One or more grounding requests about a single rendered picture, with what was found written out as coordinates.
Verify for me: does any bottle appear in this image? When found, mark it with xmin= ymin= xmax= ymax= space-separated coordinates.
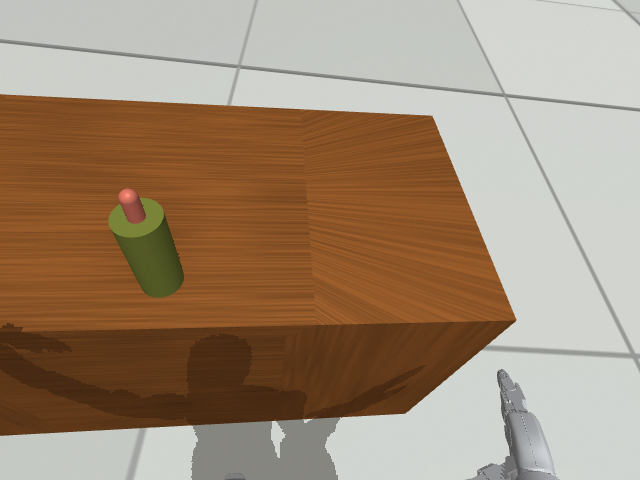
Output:
xmin=108 ymin=188 xmax=184 ymax=298

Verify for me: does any right robot hand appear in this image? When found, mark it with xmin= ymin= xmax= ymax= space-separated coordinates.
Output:
xmin=466 ymin=369 xmax=556 ymax=480

